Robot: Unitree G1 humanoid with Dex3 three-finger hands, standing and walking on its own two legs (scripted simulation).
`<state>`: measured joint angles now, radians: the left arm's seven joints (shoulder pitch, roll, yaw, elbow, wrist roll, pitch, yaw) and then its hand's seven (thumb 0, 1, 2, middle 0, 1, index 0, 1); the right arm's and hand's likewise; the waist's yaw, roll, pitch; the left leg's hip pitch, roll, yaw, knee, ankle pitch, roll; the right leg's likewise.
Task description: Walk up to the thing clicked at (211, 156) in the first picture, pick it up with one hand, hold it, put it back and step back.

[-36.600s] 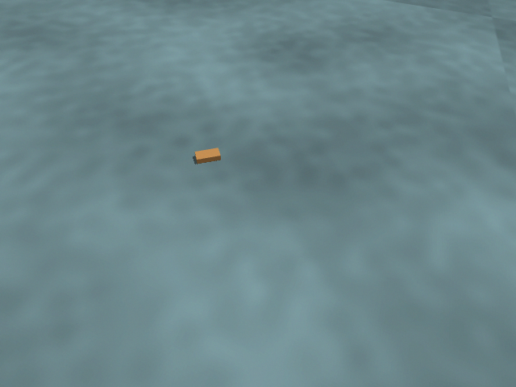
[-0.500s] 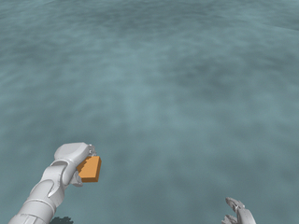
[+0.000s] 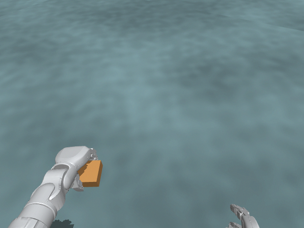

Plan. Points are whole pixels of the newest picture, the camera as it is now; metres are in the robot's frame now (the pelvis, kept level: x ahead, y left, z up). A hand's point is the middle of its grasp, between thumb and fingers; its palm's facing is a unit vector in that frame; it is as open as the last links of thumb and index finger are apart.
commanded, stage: crouch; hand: left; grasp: from above
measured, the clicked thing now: (77, 173) +0.30 +0.23 -0.07
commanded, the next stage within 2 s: none
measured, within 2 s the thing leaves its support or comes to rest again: neither
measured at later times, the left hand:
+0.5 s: hand (84, 183) +0.29 +0.23 -0.13, palm faces -0.46 +0.00 -0.89, open 9.7 cm
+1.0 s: hand (99, 190) +0.36 +0.25 -0.37, palm faces -0.46 +0.02 -0.89, open 9.8 cm
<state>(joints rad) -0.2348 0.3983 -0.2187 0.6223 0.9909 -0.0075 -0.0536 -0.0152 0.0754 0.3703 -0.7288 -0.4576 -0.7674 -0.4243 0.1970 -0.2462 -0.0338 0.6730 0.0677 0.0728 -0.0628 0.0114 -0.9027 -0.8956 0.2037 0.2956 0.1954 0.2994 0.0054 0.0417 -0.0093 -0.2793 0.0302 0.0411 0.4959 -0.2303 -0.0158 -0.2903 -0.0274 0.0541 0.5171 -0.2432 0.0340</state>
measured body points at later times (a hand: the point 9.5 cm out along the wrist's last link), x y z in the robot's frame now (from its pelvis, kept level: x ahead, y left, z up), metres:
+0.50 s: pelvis -0.01 +0.00 -0.03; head +0.05 +0.00 +0.41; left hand +0.31 +0.23 -0.08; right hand +0.12 -0.27 -0.15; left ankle +0.02 +0.13 -0.74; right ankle +0.02 -0.14 -0.74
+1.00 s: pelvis -0.06 +0.01 -0.24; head +0.13 +0.03 +0.17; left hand +0.38 +0.25 -0.32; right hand -0.01 -0.27 -0.37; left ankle +0.02 +0.13 -0.74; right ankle +0.02 -0.14 -0.74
